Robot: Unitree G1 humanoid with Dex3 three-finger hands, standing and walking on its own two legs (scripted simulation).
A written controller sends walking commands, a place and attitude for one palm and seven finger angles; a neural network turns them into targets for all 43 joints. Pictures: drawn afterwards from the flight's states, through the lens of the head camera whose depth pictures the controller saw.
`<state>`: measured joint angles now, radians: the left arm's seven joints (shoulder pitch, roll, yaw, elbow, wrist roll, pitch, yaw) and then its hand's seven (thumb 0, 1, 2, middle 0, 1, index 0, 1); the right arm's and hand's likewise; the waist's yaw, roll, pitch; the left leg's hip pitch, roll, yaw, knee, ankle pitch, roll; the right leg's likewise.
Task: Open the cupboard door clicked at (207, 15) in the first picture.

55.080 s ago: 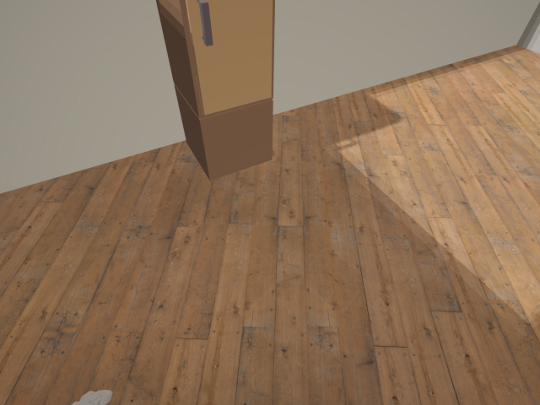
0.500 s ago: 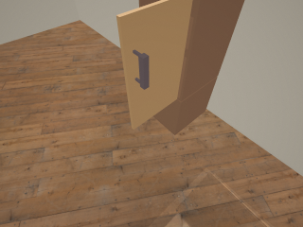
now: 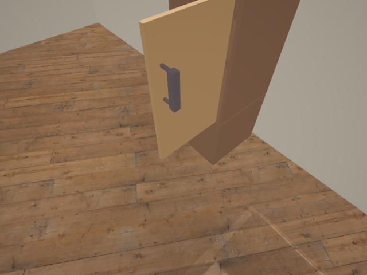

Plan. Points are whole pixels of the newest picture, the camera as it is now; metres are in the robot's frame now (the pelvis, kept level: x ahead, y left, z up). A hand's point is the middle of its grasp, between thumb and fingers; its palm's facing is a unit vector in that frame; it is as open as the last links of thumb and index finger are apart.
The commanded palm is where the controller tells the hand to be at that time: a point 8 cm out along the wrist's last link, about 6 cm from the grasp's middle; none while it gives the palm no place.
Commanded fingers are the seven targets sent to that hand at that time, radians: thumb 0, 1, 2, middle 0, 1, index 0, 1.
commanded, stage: look to check the result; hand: left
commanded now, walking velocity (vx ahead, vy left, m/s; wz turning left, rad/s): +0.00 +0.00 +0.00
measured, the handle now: (169, 87) +0.62 +0.08 +0.04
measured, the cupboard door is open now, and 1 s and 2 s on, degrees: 91 91 91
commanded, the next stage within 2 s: stand and wait in 0.04 s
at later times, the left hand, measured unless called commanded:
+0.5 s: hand out of the picture +0.10 +0.23 -0.16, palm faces -0.04 -0.94 -0.34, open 7.4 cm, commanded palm none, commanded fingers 0.00 0.90 0.90 -0.20 -0.30 -0.20 -0.30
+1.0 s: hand out of the picture +0.10 +0.23 -0.16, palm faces -0.05 -0.94 -0.34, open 7.4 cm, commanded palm none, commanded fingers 0.00 0.90 0.90 -0.20 -0.30 -0.20 -0.30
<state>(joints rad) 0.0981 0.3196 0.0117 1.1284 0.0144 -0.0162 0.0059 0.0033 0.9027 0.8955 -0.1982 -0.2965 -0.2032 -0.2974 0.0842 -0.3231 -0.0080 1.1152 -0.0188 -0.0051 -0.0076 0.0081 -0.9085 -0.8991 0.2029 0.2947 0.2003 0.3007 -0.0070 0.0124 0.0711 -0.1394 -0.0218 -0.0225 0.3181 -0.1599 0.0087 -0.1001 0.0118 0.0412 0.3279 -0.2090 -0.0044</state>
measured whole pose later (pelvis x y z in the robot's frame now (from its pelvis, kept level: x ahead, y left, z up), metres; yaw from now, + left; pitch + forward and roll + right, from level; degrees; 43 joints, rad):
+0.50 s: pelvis +0.01 -0.01 +0.00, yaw -1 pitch -1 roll +0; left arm 0.09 0.32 0.01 1.12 0.01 -0.02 0.01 0.00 0.90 0.90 -0.20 -0.30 -0.20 -0.30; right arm 0.10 -0.33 0.00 1.12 -0.02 -0.01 -0.01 0.01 -0.91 -0.90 0.20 0.29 0.20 0.30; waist -0.01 0.01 0.07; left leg -0.11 -0.01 -0.02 0.30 -0.17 0.00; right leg -0.08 0.03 0.05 0.31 -0.22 -0.02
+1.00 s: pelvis +0.01 -0.01 +0.00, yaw -1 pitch -1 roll +0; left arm 0.10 0.33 0.01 1.12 0.01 -0.02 0.01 0.00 0.90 0.90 -0.20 -0.30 -0.20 -0.30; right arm 0.10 -0.33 -0.01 1.12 -0.02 -0.01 -0.01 0.01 -0.91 -0.90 0.20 0.29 0.20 0.30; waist -0.01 0.01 0.06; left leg -0.10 0.00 -0.01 0.30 -0.17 -0.01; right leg -0.07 0.04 0.05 0.30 -0.21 -0.03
